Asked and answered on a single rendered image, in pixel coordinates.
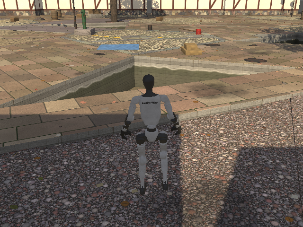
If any robot right shin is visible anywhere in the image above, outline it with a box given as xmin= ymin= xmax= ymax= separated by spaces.
xmin=161 ymin=151 xmax=168 ymax=184

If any robot left forearm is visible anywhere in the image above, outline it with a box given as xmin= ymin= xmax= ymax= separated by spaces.
xmin=122 ymin=115 xmax=131 ymax=131

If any robot right forearm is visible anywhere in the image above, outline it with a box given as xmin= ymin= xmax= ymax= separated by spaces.
xmin=171 ymin=112 xmax=180 ymax=128

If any right robot hand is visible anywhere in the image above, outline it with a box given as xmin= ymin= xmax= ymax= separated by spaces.
xmin=171 ymin=126 xmax=182 ymax=135

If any left robot hand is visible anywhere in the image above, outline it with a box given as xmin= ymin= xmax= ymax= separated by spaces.
xmin=121 ymin=130 xmax=131 ymax=140

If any left robot upper arm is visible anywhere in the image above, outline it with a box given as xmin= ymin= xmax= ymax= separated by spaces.
xmin=127 ymin=96 xmax=140 ymax=122

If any right robot upper arm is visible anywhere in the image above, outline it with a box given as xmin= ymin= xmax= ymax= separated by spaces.
xmin=160 ymin=95 xmax=175 ymax=120

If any right robot foot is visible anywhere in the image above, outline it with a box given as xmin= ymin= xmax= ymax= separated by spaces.
xmin=161 ymin=181 xmax=169 ymax=191

